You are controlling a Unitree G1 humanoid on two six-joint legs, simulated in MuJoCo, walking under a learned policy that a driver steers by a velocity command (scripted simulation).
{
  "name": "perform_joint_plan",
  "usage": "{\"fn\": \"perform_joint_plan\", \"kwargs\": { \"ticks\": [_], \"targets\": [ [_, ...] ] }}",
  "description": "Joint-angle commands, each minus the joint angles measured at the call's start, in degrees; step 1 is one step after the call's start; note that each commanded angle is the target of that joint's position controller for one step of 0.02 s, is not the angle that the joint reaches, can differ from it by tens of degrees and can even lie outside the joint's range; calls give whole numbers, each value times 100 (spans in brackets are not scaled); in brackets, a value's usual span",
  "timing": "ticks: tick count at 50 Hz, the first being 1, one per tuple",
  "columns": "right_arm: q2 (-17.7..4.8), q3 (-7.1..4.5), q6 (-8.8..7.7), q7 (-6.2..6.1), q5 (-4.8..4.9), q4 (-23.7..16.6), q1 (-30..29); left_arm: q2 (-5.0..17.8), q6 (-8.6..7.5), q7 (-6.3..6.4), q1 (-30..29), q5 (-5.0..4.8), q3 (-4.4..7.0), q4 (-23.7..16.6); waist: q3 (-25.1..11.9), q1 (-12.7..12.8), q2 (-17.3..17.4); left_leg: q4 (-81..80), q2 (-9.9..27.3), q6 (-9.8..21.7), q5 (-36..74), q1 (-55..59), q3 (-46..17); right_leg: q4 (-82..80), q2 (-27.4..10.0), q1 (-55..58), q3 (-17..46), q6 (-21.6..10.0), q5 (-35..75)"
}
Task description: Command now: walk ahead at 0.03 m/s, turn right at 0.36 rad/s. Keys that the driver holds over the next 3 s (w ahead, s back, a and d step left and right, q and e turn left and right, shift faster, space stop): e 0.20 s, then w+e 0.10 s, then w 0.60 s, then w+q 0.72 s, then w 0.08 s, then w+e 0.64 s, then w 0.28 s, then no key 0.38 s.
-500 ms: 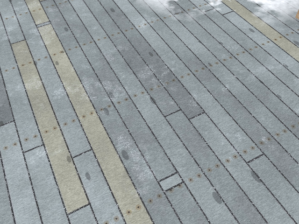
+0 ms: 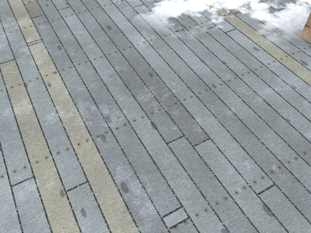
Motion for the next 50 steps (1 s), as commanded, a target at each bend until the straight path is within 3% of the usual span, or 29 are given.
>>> {"fn": "perform_joint_plan", "kwargs": {
  "ticks": [1,3,4,5,6,7,8,9,10,12,14,17,22,24,26,27,28,29,30,31,32,35,39,41,43,46,48,49,50],
  "targets": [
    [-1010,-334,0,-107,98,-255,-287,477,-27,-38,265,9,157,-305,-644,43,841,-918,1609,1031,357,378,-1099,-459,50,472,-210,-226,332],
    [-934,-354,52,-124,244,-140,-299,537,-37,-114,593,89,204,-227,-544,239,586,-255,1292,550,110,146,-665,-1665,175,993,-143,-557,1184],
    [-683,-325,81,-118,188,-83,8,1020,-62,-75,628,132,317,-320,-417,53,-688,1150,684,-58,-693,-482,35,-2679,-724,1251,1351,-985,2096],
    [-590,-286,53,-159,99,-410,-516,1591,-105,-56,507,162,418,-467,-28,140,-1795,2075,-308,-436,-2460,-1721,76,-3152,-1775,1209,3061,-1948,3035],
    [-704,-333,32,-182,65,-454,-812,1455,-232,-64,518,353,380,-543,-192,308,-1318,3228,-244,-407,-2799,-1817,-659,-3264,-1808,1080,3221,-2268,2800],
    [-829,-398,38,-172,117,-347,-608,1286,-333,-54,257,322,343,-588,-233,96,-956,3578,-105,-343,-2354,-1828,-879,-3156,-1517,1109,2678,-2003,2623],
    [-878,-448,53,-190,105,-176,-373,1182,-367,-27,-82,168,345,-667,-238,-75,-619,3598,-35,-362,-1889,-1861,-907,-3024,-1187,1204,2261,-1664,2453],
    [-947,-481,67,-216,65,-90,-286,1010,-369,1,-253,34,296,-722,-287,-112,-571,3537,18,-414,-1600,-1911,-933,-2956,-1070,1340,2094,-1491,2539],
    [-912,-486,53,-214,48,-66,-285,886,-357,35,-238,-4,248,-736,-393,-121,-577,3620,-11,-485,-1384,-1774,-911,-2885,-950,1382,1965,-1453,2902],
    [-805,-463,-26,-134,113,-46,-216,803,-331,80,175,-55,248,-665,-674,-36,-521,3201,-20,-530,-906,-1821,-846,-3086,-763,1807,1987,-1473,1503],
    [-804,-445,-139,-59,180,-111,-534,866,-346,116,423,-61,274,-621,-457,154,-678,2346,-4,-540,-666,-2024,-873,-3429,-780,2059,2326,-1513,70],
    [-772,-399,-331,58,193,-85,-684,985,-389,142,450,-12,308,-616,-347,261,-789,1246,3,-565,-466,-1678,-822,-3506,-772,2086,2298,-1522,83],
    [-765,-321,-577,219,240,24,-630,1036,-451,17,545,-8,296,-529,-173,379,-808,313,-16,-404,-503,-691,-559,-3474,-758,1443,2303,-1593,-20],
    [-822,-314,-654,246,273,77,-501,1036,-458,-31,498,-22,282,-526,-110,283,-758,-18,-27,-242,-363,-303,-501,-3405,-772,1231,2412,-1573,-119],
    [-849,-328,-716,242,259,269,-48,904,-457,-64,390,-30,226,-544,-182,-9,-636,-469,-85,-78,-68,528,-392,-3130,-583,871,2348,-1425,-141],
    [-908,-354,-734,218,244,394,330,738,-469,-78,339,-10,169,-564,-297,-197,-588,-522,30,13,-120,1094,-501,-2835,-418,582,2247,-1302,-75],
    [-1081,-398,-752,178,206,544,968,440,-497,-87,182,21,77,-631,-498,-486,-266,-627,563,212,-436,1885,-1085,-1987,-130,8,1872,-1073,-34],
    [-1587,-501,-737,151,135,667,1463,99,-577,-92,210,8,-15,-800,-642,-496,974,-1170,1451,761,-1561,2824,-2681,-424,621,-1204,909,-702,-231],
    [-1745,-571,-730,221,127,800,1843,516,-668,-53,-24,-86,72,-1003,-383,-683,1505,-1727,2264,1425,-2605,2862,-4300,851,692,-2314,648,-550,-995],
    [-1330,-438,-762,241,173,747,1627,880,-732,-64,-11,-147,180,-956,41,-578,1007,-1748,2185,1434,-2900,2665,-4126,1477,364,-2744,903,-587,-686],
    [-1104,-363,-763,239,170,671,1408,855,-762,-105,26,-134,189,-882,152,-463,928,-1774,1870,1242,-2580,2580,-3582,1654,174,-2831,799,-597,-156],
    [-889,-247,-711,223,129,602,1169,602,-809,-189,-253,-4,165,-947,173,-366,739,-1964,1408,979,-921,2084,-2460,1268,-204,-2559,519,-481,825],
    [-1046,-256,-648,150,176,721,1377,200,-797,-235,-782,30,26,-1177,136,-472,661,-2088,1035,959,741,1644,-1450,-26,-135,-2026,97,-185,1722],
    [-1141,-261,-623,122,193,780,1535,80,-815,-278,-1114,4,-36,-1289,151,-578,649,-2096,936,892,1002,1395,-1133,-833,-6,-1526,-37,-158,2254],
    [-1223,-267,-602,113,221,872,1787,117,-818,-326,-1365,-31,-40,-1375,192,-659,639,-2123,1057,889,1021,1364,-1098,-1267,110,-1175,-97,-184,2576],
    [-1242,-273,-543,100,280,982,1929,291,-828,-385,-1517,-58,9,-1497,286,-530,637,-1927,1362,785,1417,1775,-1194,-1638,128,-1048,84,-407,2486],
    [-1358,-305,-483,82,272,989,1884,512,-848,-381,-1151,-38,108,-1452,42,-201,685,-1373,1416,671,2620,1999,-1226,-1769,286,-411,47,-580,2129],
    [-1383,-303,-451,77,261,969,1801,695,-845,-345,-497,-27,216,-1279,-368,192,664,-608,1244,556,3423,1858,-1074,-1882,415,545,-63,-724,2097],
    [-1278,-250,-441,74,198,898,1761,959,-825,-279,455,-20,348,-1031,-1011,645,581,555,948,375,3228,1206,-925,-1766,217,2029,77,-891,2121]
  ]
}}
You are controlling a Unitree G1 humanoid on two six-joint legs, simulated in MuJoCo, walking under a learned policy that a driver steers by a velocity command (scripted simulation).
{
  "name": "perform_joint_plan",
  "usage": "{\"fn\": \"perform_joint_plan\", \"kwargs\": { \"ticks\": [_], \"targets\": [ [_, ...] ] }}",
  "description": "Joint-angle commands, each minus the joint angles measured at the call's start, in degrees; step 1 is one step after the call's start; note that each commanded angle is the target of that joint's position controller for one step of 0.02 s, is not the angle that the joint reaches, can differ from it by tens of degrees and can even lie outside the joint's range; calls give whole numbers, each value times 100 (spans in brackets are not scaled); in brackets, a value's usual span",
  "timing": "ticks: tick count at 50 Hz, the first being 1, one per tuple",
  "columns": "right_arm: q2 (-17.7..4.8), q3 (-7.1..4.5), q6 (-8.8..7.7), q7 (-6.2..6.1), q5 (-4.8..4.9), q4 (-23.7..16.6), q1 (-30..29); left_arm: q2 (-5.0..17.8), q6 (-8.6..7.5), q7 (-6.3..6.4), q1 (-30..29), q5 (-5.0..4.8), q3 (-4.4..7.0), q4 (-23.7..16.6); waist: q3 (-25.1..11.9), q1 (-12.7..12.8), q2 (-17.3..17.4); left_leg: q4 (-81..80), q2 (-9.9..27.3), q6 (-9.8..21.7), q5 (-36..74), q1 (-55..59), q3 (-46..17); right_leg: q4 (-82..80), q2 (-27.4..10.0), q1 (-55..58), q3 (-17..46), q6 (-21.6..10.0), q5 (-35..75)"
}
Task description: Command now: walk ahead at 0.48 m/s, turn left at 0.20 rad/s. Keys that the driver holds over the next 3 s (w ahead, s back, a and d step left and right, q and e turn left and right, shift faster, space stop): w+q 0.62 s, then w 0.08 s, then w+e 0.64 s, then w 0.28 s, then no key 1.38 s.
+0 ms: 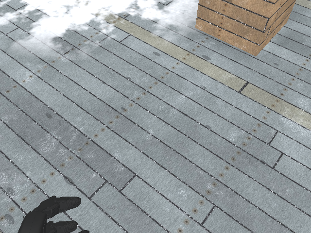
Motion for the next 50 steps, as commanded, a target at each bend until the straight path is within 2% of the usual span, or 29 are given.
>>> {"fn": "perform_joint_plan", "kwargs": {
  "ticks": [1,2,3,4,5,6,7,8,9,11,14,18,22,23,25,26,27,28,29,30,31,32,33,34,37,39,42,46,50],
  "targets": [
    [-483,-17,-53,-25,-178,-624,-234,1589,13,176,2569,143,588,224,-1960,1505,-381,3700,325,371,2718,-2855,-41,214,-1418,4747,1641,-715,-619],
    [-46,114,-150,-8,-27,-579,445,1641,33,116,2635,163,557,289,-2768,1164,-1790,5152,-336,233,-872,-4070,-447,-771,-2406,5456,4070,-1332,-1913],
    [-768,-76,-183,6,139,-567,-24,1051,25,118,2340,122,411,256,-1907,1275,-1107,5688,-1,261,-676,-4579,-740,-1081,-2145,4788,3753,-1075,-2457],
    [-923,-137,-197,8,191,-717,-515,859,8,133,1935,73,345,256,-1038,1184,-828,5640,255,310,-126,-4785,-541,-1197,-1962,3957,2785,-870,-2164],
    [-825,-135,-194,-25,124,-736,-731,759,-17,128,1567,101,314,262,-680,992,-434,5425,481,302,344,-4568,-457,-1360,-1731,3226,2203,-770,-1571],
    [-736,-162,-146,-34,58,-716,-745,614,-57,109,1335,141,287,280,-431,822,-453,5194,630,284,647,-4331,-482,-1540,-1534,2705,1679,-722,-1032],
    [-607,-162,-64,-27,66,-666,-596,529,-105,103,1177,182,277,318,-366,657,-530,5115,736,271,858,-4022,-508,-1733,-1412,2362,1286,-694,-792],
    [-466,-147,10,-22,79,-654,-538,481,-156,98,1101,179,287,366,-314,584,-510,5067,763,249,952,-3905,-475,-1894,-1377,2171,1044,-737,-597],
    [-372,-141,78,-23,73,-687,-577,476,-200,99,1062,158,297,429,-209,530,-442,4997,791,220,1013,-3941,-468,-2015,-1379,2026,796,-776,-380],
    [-349,-151,164,-36,35,-836,-831,581,-246,124,1041,167,342,541,12,486,-313,4726,812,157,1377,-4262,-535,-2180,-1395,1935,400,-807,-88],
    [-339,-140,134,33,2,-1011,-1235,708,-224,194,1139,191,386,672,157,556,-169,3801,761,98,2267,-4529,-528,-2263,-1307,2118,-170,-778,241],
    [-217,-43,71,207,-23,-1314,-2070,935,-137,270,1413,131,444,812,369,878,27,2582,660,163,2933,-4422,-8,-2298,-1317,2430,-763,-684,476],
    [-263,-27,70,344,-7,-1697,-2631,1092,55,286,1781,14,508,993,475,1027,17,2003,527,378,2427,-4710,285,-1878,-1548,3393,-1007,-583,1139],
    [-317,-51,75,372,-3,-1766,-2630,1150,106,294,1762,-6,523,997,402,957,-50,1925,410,466,2172,-4567,415,-1632,-1572,3547,-1092,-525,1807],
    [-537,-169,114,387,6,-1804,-2274,1317,203,334,1673,-40,565,955,-25,655,-312,1961,-6,692,1554,-3814,769,-739,-1556,3732,-1238,-391,3811],
    [-740,-291,134,368,26,-1693,-1671,1368,260,353,1608,-52,573,925,-383,296,-367,1913,-260,845,1372,-3028,886,155,-1474,3608,-1314,-306,4406],
    [-1065,-488,155,292,39,-1451,-704,1310,278,376,1526,-66,533,884,-876,-231,-249,1526,-471,1077,1667,-1563,801,1449,-1252,2956,-1433,-101,4038],
    [-1611,-655,230,156,58,-1304,-35,889,216,377,1740,134,381,760,-1379,-305,727,1473,519,1450,1812,152,-816,3322,-886,1345,-1416,179,1005],
    [-1929,-656,158,171,59,-1522,-424,321,18,293,2023,149,190,440,-2075,320,1706,477,1757,2647,455,1681,-4269,5188,412,-934,-408,485,-3176],
    [-1394,-496,78,223,3,-1602,-350,898,-208,205,1329,-58,289,358,-2145,-124,785,-103,1836,2420,205,1659,-4443,5387,142,-1540,614,332,-3016],
    [-1150,-430,0,227,-40,-1568,-506,972,-311,171,939,-212,305,200,-1366,-75,570,-128,1664,2179,560,1025,-3599,5103,-89,-1777,553,192,-2530],
    [-961,-367,-47,230,-37,-1577,-879,877,-339,210,1004,-136,283,281,-838,257,23,-109,1427,1959,1296,114,-2831,4532,-389,-1511,511,171,-2073],
    [-707,-293,-68,201,-63,-1634,-1218,924,-302,244,1086,11,322,383,-642,453,63,-143,1229,1831,1962,-530,-2269,4037,-598,-1109,494,216,-1798],
    [-612,-243,-76,173,-141,-1716,-1394,930,-224,230,1229,51,340,446,-544,601,228,-260,1098,1787,2425,-986,-1980,3874,-705,-733,498,258,-1613],
    [-706,-244,-142,117,-137,-1602,-1327,708,-29,212,1397,98,297,538,-432,702,269,-546,980,1790,3412,-1518,-1266,3301,-751,-512,291,488,-1187],
    [-791,-252,-164,63,-145,-1482,-1198,610,26,217,1061,83,246,449,-234,580,315,-680,882,1664,3590,-1561,-828,2695,-791,-767,233,583,-526],
    [-788,-215,-169,27,-160,-1361,-1099,510,-10,157,624,29,183,384,-76,354,398,-812,649,1337,3182,-1541,-239,1523,-669,-641,115,509,713],
    [-903,-233,-184,36,-163,-1098,-825,485,-48,43,92,-55,137,214,178,88,382,-929,946,1241,2750,-1006,-44,669,-452,-701,78,331,1206],
    [-947,-271,-56,-10,-125,-931,-741,520,-72,-131,-91,-38,139,14,239,122,367,-428,1315,1099,3780,50,125,351,-243,-1144,51,16,337]
  ]
}}
Over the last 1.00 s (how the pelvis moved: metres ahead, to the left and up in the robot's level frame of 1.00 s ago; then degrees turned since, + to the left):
0.27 -0.09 -0.01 -15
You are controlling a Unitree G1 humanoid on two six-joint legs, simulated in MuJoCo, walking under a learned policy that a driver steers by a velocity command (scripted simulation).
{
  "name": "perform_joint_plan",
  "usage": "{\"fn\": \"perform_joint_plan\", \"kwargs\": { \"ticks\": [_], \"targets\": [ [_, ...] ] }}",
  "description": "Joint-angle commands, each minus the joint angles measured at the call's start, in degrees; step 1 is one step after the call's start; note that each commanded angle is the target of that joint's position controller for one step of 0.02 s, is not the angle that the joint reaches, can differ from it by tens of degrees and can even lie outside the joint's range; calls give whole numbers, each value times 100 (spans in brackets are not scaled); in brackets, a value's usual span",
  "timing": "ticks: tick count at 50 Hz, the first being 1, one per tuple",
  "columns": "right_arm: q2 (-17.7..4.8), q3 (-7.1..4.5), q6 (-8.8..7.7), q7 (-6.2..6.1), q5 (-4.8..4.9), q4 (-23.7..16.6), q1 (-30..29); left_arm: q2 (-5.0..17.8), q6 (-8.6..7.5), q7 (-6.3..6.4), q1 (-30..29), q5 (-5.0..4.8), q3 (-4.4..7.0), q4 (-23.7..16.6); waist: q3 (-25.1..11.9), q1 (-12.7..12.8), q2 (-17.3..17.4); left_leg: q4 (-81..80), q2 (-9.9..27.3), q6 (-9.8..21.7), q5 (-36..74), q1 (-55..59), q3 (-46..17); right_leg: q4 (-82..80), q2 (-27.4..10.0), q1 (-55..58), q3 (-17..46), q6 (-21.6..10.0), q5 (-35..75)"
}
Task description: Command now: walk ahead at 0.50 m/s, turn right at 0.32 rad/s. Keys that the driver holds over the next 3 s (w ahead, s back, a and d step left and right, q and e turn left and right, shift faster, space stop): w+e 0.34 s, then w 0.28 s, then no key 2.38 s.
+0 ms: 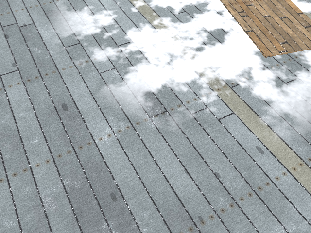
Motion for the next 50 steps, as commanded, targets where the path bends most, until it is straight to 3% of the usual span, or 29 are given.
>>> {"fn": "perform_joint_plan", "kwargs": {
  "ticks": [1,3,4,5,6,7,8,9,10,11,14,17,20,23,25,27,28,29,30,31,32,33,34,37,40,45,48,49,50],
  "targets": [
    [-989,-275,59,-82,29,-119,154,536,-121,-122,-665,14,125,-648,173,-47,625,345,1901,552,3935,359,-190,-143,188,-234,-119,-284,-667],
    [-1121,-304,153,-159,16,-187,-5,833,-68,-109,114,45,282,-522,-434,401,826,1533,1785,373,5959,431,23,-58,609,840,-475,-517,-1193],
    [-1090,-275,200,-207,19,-240,-97,1090,-47,-60,927,46,427,-348,-888,857,682,2735,1562,176,6029,-60,262,-285,760,2062,-455,-709,-903],
    [-840,-158,149,-241,-119,-380,182,1588,7,25,1731,46,565,-268,-1599,1021,-154,4603,1259,-61,4008,-1549,378,-134,-289,3925,1072,-1183,-558],
    [-174,54,-19,-91,-168,-495,798,1728,-31,-5,1767,-15,571,-272,-2220,522,-1330,6317,-20,-401,-1308,-3961,-240,-856,-1441,5756,4210,-2260,-1944],
    [-727,-30,-211,17,39,-492,180,1179,-21,14,1896,-36,446,-281,-2170,981,-657,6739,222,-280,-1346,-4632,-1012,-1420,-1356,5900,4450,-2044,-2733],
    [-890,-69,-334,77,222,-714,-378,1050,-15,57,1575,8,405,-345,-1316,990,-363,6576,503,-187,-812,-5005,-958,-1563,-1224,5232,3685,-1804,-2571],
    [-839,-44,-401,60,157,-773,-621,1007,-7,76,1231,33,382,-441,-823,813,254,6138,735,-167,-428,-4864,-879,-1639,-1023,4382,3141,-1679,-2008],
    [-849,-81,-409,28,22,-786,-678,916,1,92,944,60,351,-528,-501,600,425,5656,882,-238,-201,-4576,-845,-1734,-848,3666,2741,-1639,-1334],
    [-843,-102,-364,19,-33,-803,-576,840,2,114,797,127,313,-614,-445,411,269,5449,974,-305,-81,-4210,-868,-1852,-699,3225,2507,-1648,-831],
    [-663,-74,-205,-24,-84,-819,-377,896,11,190,707,72,334,-670,-300,220,74,4669,1029,-613,70,-3963,-671,-2028,-483,2501,1942,-1684,-28],
    [-451,17,-164,-49,-102,-994,-963,1096,51,294,862,23,405,-615,-143,402,3,3350,867,-824,1220,-3715,-525,-2030,-112,2004,1426,-1430,-69],
    [-349,68,-231,22,-32,-1054,-1465,1028,103,333,1196,12,378,-469,-211,719,-142,2268,647,-835,2467,-3198,-417,-1937,-24,1994,1258,-1179,-513],
    [-485,21,-301,97,25,-1147,-1745,976,132,325,1484,-3,355,-309,-152,834,-204,1793,643,-653,2420,-3274,-541,-1627,-308,2597,1588,-1102,-770],
    [-619,-40,-340,124,25,-1167,-1690,997,159,327,1507,26,365,-265,-128,746,-283,1629,644,-457,1969,-3279,-569,-1352,-540,3028,1858,-1022,-623],
    [-747,-125,-371,106,14,-1055,-1179,998,194,321,1362,42,368,-275,-240,413,-377,1370,538,-199,1612,-2659,-394,-845,-494,3186,1856,-878,248],
    [-941,-222,-393,74,-34,-919,-547,839,192,309,1317,69,306,-315,-705,102,-266,1407,713,32,1728,-1672,-498,-22,-195,3018,1619,-720,723],
    [-1283,-309,-392,50,-99,-842,344,582,175,312,1459,178,193,-431,-1581,-184,388,1636,1655,489,1804,-83,-1569,1579,236,2156,1239,-493,-329],
    [-1646,-437,-298,100,-37,-544,847,191,90,288,2301,22,74,-436,-2167,75,2206,1012,2735,1439,407,1586,-4145,3475,1043,115,687,-76,-3446],
    [-1095,-309,-277,129,117,-546,907,717,55,291,1980,-55,154,-365,-1762,-159,1548,534,2723,1305,-1093,1424,-4714,4056,746,-662,1051,-84,-3738],
    [-836,-218,-254,104,75,-613,480,989,49,294,1200,-68,239,-514,-866,-247,983,466,2518,1060,-486,626,-3831,4145,548,-856,947,-80,-3268],
    [-751,-157,-224,98,-24,-693,75,932,50,316,816,19,227,-615,-471,-100,565,489,2297,962,974,-128,-3071,3994,342,-636,712,-27,-2926],
    [-644,-113,-216,107,-59,-695,-164,867,48,317,707,120,241,-661,-272,65,510,523,2124,964,2474,-644,-2543,3691,203,-419,623,49,-2772],
    [-437,-27,-244,114,-62,-562,-349,471,136,310,1063,127,179,-540,-486,414,825,517,1701,877,4733,-1174,-1452,2718,69,385,427,240,-2664],
    [-737,-101,-152,40,-28,-412,-473,246,210,333,891,164,82,-547,-668,448,871,471,1583,906,5280,-1443,-904,1520,115,917,227,372,-1996],
    [-803,-101,27,-14,32,-117,-202,377,247,306,263,145,121,-608,-687,179,847,544,1559,748,4477,-1316,-757,372,258,1417,184,286,-906],
    [-767,-79,99,-27,93,-12,-322,426,215,284,170,187,165,-629,-556,287,803,909,1578,609,3755,-1261,-907,-395,326,1764,135,58,-774],
    [-690,-51,105,-28,116,35,-294,475,197,292,279,221,195,-579,-564,369,703,1123,1429,438,3320,-1326,-917,-908,335,2168,141,-69,-222],
    [-550,-2,68,-27,23,74,-77,736,185,338,358,268,255,-581,-724,306,382,1423,1161,166,2730,-1541,-810,-935,-89,2790,559,-235,1379]
  ]
}}
Over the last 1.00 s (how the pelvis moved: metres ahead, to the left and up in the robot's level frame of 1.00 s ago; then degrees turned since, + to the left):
0.55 0.12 0.01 19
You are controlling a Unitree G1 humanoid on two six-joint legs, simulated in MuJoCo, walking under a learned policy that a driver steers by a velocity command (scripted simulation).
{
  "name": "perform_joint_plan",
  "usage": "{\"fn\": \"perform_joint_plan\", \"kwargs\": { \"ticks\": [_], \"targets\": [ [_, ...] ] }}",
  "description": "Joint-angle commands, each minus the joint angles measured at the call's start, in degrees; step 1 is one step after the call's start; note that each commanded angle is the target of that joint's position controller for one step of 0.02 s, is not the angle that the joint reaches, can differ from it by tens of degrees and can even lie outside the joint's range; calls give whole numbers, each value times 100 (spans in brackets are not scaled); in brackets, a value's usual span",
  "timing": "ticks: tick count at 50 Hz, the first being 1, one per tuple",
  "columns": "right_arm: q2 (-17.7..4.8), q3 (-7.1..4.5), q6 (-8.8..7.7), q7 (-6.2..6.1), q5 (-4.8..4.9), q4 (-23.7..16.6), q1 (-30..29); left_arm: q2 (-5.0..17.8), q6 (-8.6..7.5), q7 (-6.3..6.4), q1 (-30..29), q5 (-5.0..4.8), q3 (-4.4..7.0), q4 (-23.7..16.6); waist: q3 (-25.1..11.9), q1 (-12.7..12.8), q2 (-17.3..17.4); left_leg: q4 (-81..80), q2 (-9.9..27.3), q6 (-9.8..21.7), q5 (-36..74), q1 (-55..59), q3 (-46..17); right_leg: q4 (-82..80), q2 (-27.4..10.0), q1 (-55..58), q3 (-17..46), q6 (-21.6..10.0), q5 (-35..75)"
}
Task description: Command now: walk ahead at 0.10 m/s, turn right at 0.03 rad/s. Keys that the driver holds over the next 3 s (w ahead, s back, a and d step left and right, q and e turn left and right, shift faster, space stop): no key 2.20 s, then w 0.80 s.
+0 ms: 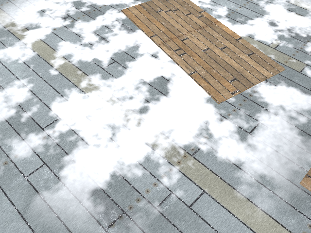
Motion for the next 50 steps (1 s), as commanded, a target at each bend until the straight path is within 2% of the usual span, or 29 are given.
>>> {"fn": "perform_joint_plan", "kwargs": {
  "ticks": [1,2,3,5,7,12,18,31,50],
  "targets": [
    [-507,-72,-140,4,-179,-172,559,1090,-40,102,328,95,304,-312,-999,-21,-304,580,624,54,1156,-899,-421,17,-980,2390,870,-744,3621],
    [-295,7,-127,-19,-173,-67,730,655,38,113,335,70,212,-252,-1318,25,-670,712,540,-188,3,-1081,-289,143,-1253,2624,1137,-1183,3431],
    [-400,5,-50,-34,-158,-110,452,396,90,86,212,-10,148,-240,-1184,105,-592,585,580,-290,-238,-1061,-311,72,-1164,2389,1228,-1209,2730],
    [-579,-40,141,-83,-117,-98,213,459,123,-1,-154,-34,157,-272,-762,91,-303,244,563,-283,257,-831,-298,61,-718,1744,915,-886,1649],
    [-749,-86,275,-118,-113,-37,185,610,70,-55,-177,-37,212,-230,-576,135,-114,188,541,-214,571,-644,-292,131,-448,1470,610,-661,1535],
    [-638,-70,342,-179,-92,108,89,518,8,-45,-149,-36,215,22,-686,172,26,227,613,-211,1178,-304,-324,278,-362,1587,488,-635,1996],
    [-557,-83,414,-220,-87,353,21,504,70,0,-283,-52,240,328,-424,165,138,109,584,-204,799,-304,-289,109,-280,1443,435,-594,1194],
    [-403,-38,258,-249,-89,868,218,472,204,165,-333,-68,262,1047,22,244,165,-165,577,-140,-29,-766,-253,-189,-91,1448,299,-396,-285],
    [-92,49,140,-252,-83,1211,771,364,255,198,-211,-85,184,1796,193,290,236,-295,545,-114,-123,-926,-210,-267,-3,1445,229,-340,-435]
  ]
}}
Over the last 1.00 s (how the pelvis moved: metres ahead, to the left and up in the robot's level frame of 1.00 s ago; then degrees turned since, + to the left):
0.53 -0.07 0.00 -17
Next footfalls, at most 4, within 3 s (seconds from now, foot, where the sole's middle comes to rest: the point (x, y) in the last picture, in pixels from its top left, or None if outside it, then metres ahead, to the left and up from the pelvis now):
2.98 left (129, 226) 0.52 0.11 -0.77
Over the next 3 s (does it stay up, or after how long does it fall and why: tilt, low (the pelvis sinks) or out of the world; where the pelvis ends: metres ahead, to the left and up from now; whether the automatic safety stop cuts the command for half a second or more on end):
stays up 0.35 0.01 -0.03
